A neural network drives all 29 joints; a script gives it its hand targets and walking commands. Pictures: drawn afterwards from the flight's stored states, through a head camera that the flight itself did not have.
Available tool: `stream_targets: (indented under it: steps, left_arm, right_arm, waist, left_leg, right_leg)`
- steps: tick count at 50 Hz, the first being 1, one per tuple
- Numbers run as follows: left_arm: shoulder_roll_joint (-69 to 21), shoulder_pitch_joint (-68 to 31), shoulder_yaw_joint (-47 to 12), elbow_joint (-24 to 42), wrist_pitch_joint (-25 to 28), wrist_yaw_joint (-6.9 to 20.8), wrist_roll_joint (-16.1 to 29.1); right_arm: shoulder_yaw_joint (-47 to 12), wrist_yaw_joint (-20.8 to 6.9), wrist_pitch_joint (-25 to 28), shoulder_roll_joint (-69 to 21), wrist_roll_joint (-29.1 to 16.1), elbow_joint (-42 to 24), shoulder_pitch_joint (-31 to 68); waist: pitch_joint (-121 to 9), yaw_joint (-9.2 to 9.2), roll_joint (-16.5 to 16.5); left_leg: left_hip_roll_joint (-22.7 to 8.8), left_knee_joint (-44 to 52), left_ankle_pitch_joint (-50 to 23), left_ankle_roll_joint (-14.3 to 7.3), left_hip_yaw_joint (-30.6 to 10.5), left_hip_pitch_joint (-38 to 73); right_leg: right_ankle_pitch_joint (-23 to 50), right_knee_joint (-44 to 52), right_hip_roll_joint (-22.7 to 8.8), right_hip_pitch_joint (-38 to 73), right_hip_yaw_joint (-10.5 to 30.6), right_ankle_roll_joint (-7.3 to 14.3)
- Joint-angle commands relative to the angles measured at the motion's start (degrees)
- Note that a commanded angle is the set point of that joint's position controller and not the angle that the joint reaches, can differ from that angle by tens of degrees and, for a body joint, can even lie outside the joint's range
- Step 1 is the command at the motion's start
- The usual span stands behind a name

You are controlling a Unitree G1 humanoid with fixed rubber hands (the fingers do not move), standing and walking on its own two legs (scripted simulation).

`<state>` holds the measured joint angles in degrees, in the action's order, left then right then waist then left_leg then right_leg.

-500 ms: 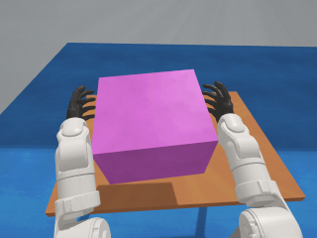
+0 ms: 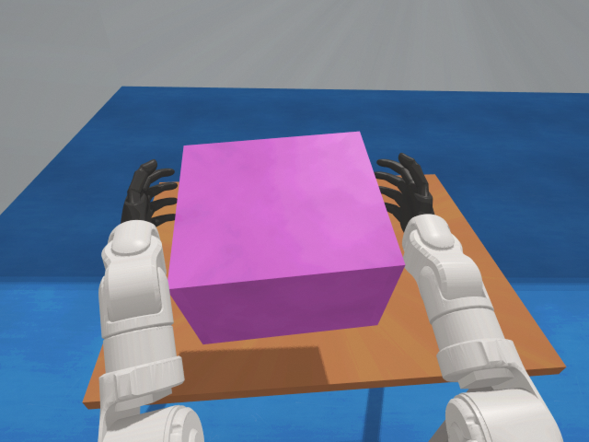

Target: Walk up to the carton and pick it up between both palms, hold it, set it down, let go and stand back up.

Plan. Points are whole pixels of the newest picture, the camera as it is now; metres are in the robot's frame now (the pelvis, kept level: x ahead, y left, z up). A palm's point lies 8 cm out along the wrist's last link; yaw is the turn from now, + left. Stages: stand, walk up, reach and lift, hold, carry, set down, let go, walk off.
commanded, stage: hold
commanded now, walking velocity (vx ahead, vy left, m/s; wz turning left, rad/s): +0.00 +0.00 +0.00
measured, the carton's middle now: (282, 236) +0.39 +0.01 +0.11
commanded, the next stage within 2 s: none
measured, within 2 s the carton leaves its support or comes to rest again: neither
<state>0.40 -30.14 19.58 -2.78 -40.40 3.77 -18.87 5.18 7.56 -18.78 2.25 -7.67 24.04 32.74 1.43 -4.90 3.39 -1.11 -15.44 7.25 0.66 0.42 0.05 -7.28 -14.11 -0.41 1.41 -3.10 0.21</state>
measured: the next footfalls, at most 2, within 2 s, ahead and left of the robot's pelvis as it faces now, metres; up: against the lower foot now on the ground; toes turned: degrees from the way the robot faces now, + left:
none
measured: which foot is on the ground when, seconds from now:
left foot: down 0.00-1.00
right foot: down 0.00-1.00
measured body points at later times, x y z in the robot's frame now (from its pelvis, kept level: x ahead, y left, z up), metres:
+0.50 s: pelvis +0.00 -0.01 +0.00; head -0.04 +0.02 +0.45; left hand +0.37 +0.18 +0.18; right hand +0.37 -0.18 +0.18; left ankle +0.02 +0.12 -0.75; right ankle +0.02 -0.11 -0.75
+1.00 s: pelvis +0.00 +0.00 +0.00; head -0.05 +0.03 +0.45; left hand +0.36 +0.19 +0.18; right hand +0.36 -0.17 +0.18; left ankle +0.02 +0.12 -0.75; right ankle +0.02 -0.11 -0.75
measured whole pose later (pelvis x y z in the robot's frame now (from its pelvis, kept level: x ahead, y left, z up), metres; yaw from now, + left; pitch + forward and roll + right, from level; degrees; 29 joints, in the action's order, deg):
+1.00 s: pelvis +0.00 +0.00 +0.00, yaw +1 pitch -8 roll +0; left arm -0.7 -26.9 17.4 0.8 -40.9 1.7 -18.0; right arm 4.9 5.8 -18.5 3.1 -7.7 22.6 30.8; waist 0.6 -5.5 3.4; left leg -0.6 -15.4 7.2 0.4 0.1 -0.3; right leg -7.4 -14.0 -0.9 1.3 -3.7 -0.1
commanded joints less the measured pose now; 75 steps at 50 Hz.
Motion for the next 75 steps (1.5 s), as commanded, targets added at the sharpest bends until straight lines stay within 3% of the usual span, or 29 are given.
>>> stream_targets:
  steps: [1,6,10,16,18,21,23,27,29,36,38,39,41,43,47,48,49,51,52,54,55,56,59,62,63,66,68,70,75]
  left_arm:
    - [-21.73,-34.48,-25.81,11.06,4.58,9.95,11.13]
    - [-22.09,-35.34,-26.14,8.92,5.38,8.88,11.08]
    - [-24.0,-35.69,-28.18,8.69,5.51,8.57,11.1]
    - [-21.34,-33.7,-22.93,4.36,4.32,9.8,9.07]
    - [-21.26,-34.11,-24.27,5.71,4.32,9.89,10.08]
    - [-20.93,-34.18,-24.59,8.28,4.62,9.26,10.55]
    - [-19.86,-35.53,-24.36,6.28,4.65,9.61,10.31]
    - [-19.16,-35.41,-22.67,6.13,4.59,10.31,9.58]
    - [-19.84,-30.62,-22.65,7.76,4.49,10.6,9.04]
    - [-20.38,-30.54,-25.94,12.93,5.61,10.47,11.07]
    - [-21.59,-33.09,-29.68,16.23,6.48,9.48,13.47]
    - [-21.99,-31.75,-29.13,13.49,6.1,9.04,12.98]
    - [-21.43,-30.92,-28.95,12.08,5.55,8.86,12.61]
    - [-21.55,-31.23,-26.77,9.63,4.49,8.91,10.65]
    - [-23.9,-32.32,-29.79,16.06,4.2,8.61,12.23]
    - [-22.63,-33.61,-28.36,10.84,3.84,8.43,11.05]
    - [-23.04,-36.28,-29.48,11.61,4.35,8.29,11.91]
    - [-21.96,-36.56,-25.86,6.64,4.43,8.26,10.25]
    - [-21.95,-35.93,-25.29,6.71,4.67,8.26,10.62]
    - [-22.42,-34.88,-26.58,8.68,4.82,8.23,11.73]
    - [-22.29,-34.33,-25.45,5.37,4.18,8.33,9.95]
    - [-21.09,-33.71,-23.71,2.84,3.66,8.96,9.05]
    - [-19.8,-33.59,-20.1,2.62,3.21,10.19,7.66]
    - [-20.4,-35.91,-21.57,4.62,4.88,9.96,9.39]
    - [-19.89,-35.86,-22.09,4.74,5.57,9.93,9.97]
    - [-20.36,-36.22,-23.61,5.32,6.84,9.38,10.27]
    - [-20.98,-33.47,-23.04,3.73,6.68,9.68,10.16]
    - [-20.9,-34.28,-25.45,8.84,7.44,9.43,11.12]
    - [-19.96,-33.41,-24.02,5.78,5.73,10.68,9.87]
  right_arm:
    - [-19.07,-8.6,3.92,-20.88,-4.64,-15.07,35.44]
    - [-18.88,-9.03,4.72,-21.45,-3.73,-14.0,37.31]
    - [-17.96,-9.6,4.56,-20.72,-3.29,-11.36,36.04]
    - [-18.26,-8.91,4.53,-21.5,-2.9,-11.29,37.32]
    - [-19.52,-8.44,4.91,-22.18,-3.56,-14.01,38.27]
    - [-20.83,-8.2,5.33,-22.22,-5.56,-16.63,39.63]
    - [-20.43,-7.75,3.72,-23.98,-4.38,-13.12,37.8]
    - [-20.1,-7.26,3.18,-23.04,-4.56,-11.96,36.26]
    - [-21.09,-6.86,3.83,-22.57,-5.36,-14.71,35.05]
    - [-21.99,-6.48,4.43,-21.66,-6.51,-18.29,32.6]
    - [-22.32,-6.98,4.89,-21.55,-7.27,-19.35,32.91]
    - [-22.48,-7.34,4.56,-20.81,-6.71,-18.88,32.76]
    - [-20.84,-7.58,4.23,-19.72,-5.92,-17.98,32.85]
    - [-19.66,-8.56,3.93,-18.58,-4.58,-15.82,33.55]
    - [-19.45,-9.51,4.79,-18.09,-5.3,-18.9,34.31]
    - [-17.22,-9.57,3.96,-16.88,-3.91,-14.99,34.9]
    - [-16.09,-9.95,3.9,-18.15,-2.87,-13.92,35.67]
    - [-15.23,-11.07,3.39,-18.99,-2.07,-10.54,37.77]
    - [-16.78,-11.18,4.01,-20.44,-3.01,-12.88,38.41]
    - [-19.11,-10.55,5.02,-22.0,-4.19,-15.11,39.28]
    - [-18.93,-10.02,4.21,-21.48,-3.03,-10.83,38.47]
    - [-17.73,-9.4,3.82,-21.49,-1.97,-10.07,37.81]
    - [-17.66,-8.64,3.31,-21.88,-2.02,-7.68,37.39]
    - [-19.31,-8.67,5.14,-24.19,-3.64,-12.29,40.56]
    - [-20.5,-8.32,5.6,-25.32,-3.74,-13.33,40.6]
    - [-20.92,-7.49,6.2,-25.01,-4.77,-13.22,40.47]
    - [-21.3,-6.84,6.11,-25.02,-4.3,-14.92,39.93]
    - [-22.2,-6.54,6.26,-24.97,-4.93,-15.76,36.3]
    - [-19.34,-6.59,3.67,-21.8,-3.6,-12.48,33.37]
  waist:
    - [-20.96,-0.49,-5.24]
    - [-20.83,-0.39,-3.96]
    - [-20.94,-2.09,-6.01]
    - [-17.43,0.23,-2.82]
    - [-18.92,-0.7,-3.17]
    - [-21.48,0.74,-4.18]
    - [-18.01,-0.92,-1.92]
    - [-18.12,-0.77,-2.74]
    - [-20.67,0.15,-3.4]
    - [-23.1,-1.01,-3.75]
    - [-26.32,-2.1,-6.16]
    - [-24.22,-1.62,-4.83]
    - [-21.9,-2.13,-5.43]
    - [-17.54,-0.98,-6.23]
    - [-21.86,-1.58,-7.4]
    - [-17.15,-2.75,-7.38]
    - [-18.62,-2.73,-5.99]
    - [-14.64,-0.83,-4.6]
    - [-17.65,0.65,-3.0]
    - [-21.2,0.84,-4.19]
    - [-19.21,0.06,-4.03]
    - [-17.63,-0.72,-1.55]
    - [-15.51,0.5,-1.06]
    - [-20.24,1.97,-1.92]
    - [-22.73,1.27,-0.03]
    - [-24.62,0.62,-2.85]
    - [-21.97,0.16,-1.58]
    - [-23.81,-0.89,-3.1]
    - [-16.61,-1.61,-3.9]
  left_leg:
    - [2.78,0.03,-11.27,1.48,2.46,5.41]
    - [2.45,0.58,-9.9,1.23,1.79,6.66]
    - [1.82,0.75,-11.22,2.27,0.51,8.0]
    - [2.95,1.7,-6.78,0.05,2.63,3.97]
    - [3.48,0.23,-8.0,0.57,3.16,4.42]
    - [3.42,-0.97,-10.65,0.68,3.25,4.44]
    - [3.79,0.25,-8.28,-0.05,3.17,3.85]
    - [4.06,0.19,-7.41,0.22,3.59,4.5]
    - [4.29,-0.51,-13.31,0.41,3.68,5.87]
    - [3.8,-1.86,-18.32,1.49,2.48,7.81]
    - [2.95,-2.59,-20.67,3.05,2.03,10.29]
    - [2.82,-2.54,-21.09,2.59,1.48,9.83]
    - [2.45,-1.57,-15.43,2.63,0.84,8.94]
    - [2.12,0.28,-11.44,2.05,1.22,7.46]
    - [1.68,-0.04,-16.75,3.6,-0.29,10.4]
    - [1.61,0.7,-12.47,2.94,-0.47,8.44]
    - [1.36,1.64,-7.53,2.7,-1.22,7.72]
    - [1.01,4.49,0.8,0.9,-0.69,2.69]
    - [1.82,3.57,-1.78,0.29,1.24,2.04]
    - [2.61,1.72,-8.28,0.59,2.4,4.26]
    - [2.53,1.7,-8.19,0.48,2.31,5.3]
    - [2.95,1.45,-7.28,-0.31,2.58,5.13]
    - [3.37,2.63,-2.42,-1.07,3.91,2.69]
    - [3.9,0.69,-7.13,-0.67,4.08,2.73]
    - [4.4,0.06,-8.91,-1.1,3.67,3.4]
    - [4.11,-0.94,-10.78,-0.49,3.14,4.73]
    - [4.4,-0.71,-8.88,-0.74,2.95,4.07]
    - [4.91,-1.42,-12.89,0.94,3.22,5.99]
    - [3.68,0.17,-10.91,0.75,3.17,5.7]
  right_leg:
    - [7.0,0.45,2.74,2.97,-2.06,-0.85]
    - [4.56,1.16,3.05,0.63,-3.24,-1.14]
    - [4.9,0.64,3.0,0.03,-2.81,-0.87]
    - [4.57,1.62,2.19,2.97,-1.99,-1.22]
    - [6.11,1.19,2.18,3.54,-2.05,-1.06]
    - [8.61,0.49,2.59,4.48,-2.43,-1.63]
    - [7.71,0.96,2.31,3.92,-2.31,-2.18]
    - [8.37,1.15,1.86,3.17,-2.22,-2.59]
    - [15.28,-0.04,1.81,6.51,-1.61,-2.55]
    - [18.11,-0.11,2.51,6.79,-2.21,-2.49]
    - [15.96,-0.41,3.46,4.33,-2.87,-2.03]
    - [13.84,-0.02,3.67,3.25,-2.61,-1.51]
    - [8.75,0.89,3.33,1.1,-2.92,-1.16]
    - [4.78,1.21,2.86,-0.43,-3.03,-0.62]
    - [7.91,0.41,3.38,0.72,-2.67,-0.57]
    - [3.72,1.1,3.3,-1.69,-2.86,-0.27]
    - [1.94,1.05,2.99,-1.98,-2.66,-0.43]
    - [-1.03,0.88,2.32,-1.83,-2.59,-0.24]
    - [1.01,0.46,2.34,0.26,-2.35,-0.54]
    - [4.67,0.77,2.11,1.32,-1.83,-0.57]
    - [5.36,1.4,2.24,1.63,-1.95,-0.92]
    - [5.37,1.62,2.15,1.92,-1.64,-1.12]
    - [3.47,1.84,1.46,2.31,-1.9,-1.73]
    - [6.37,0.51,1.66,3.81,-1.49,-1.92]
    - [9.82,0.81,1.39,6.04,-0.73,-2.0]
    - [13.24,0.08,1.94,6.72,-1.93,-2.45]
    - [11.62,0.76,1.4,5.75,-1.82,-2.97]
    - [16.16,-0.11,1.54,5.98,-1.94,-3.08]
    - [10.19,1.73,2.03,2.05,-2.53,-2.32]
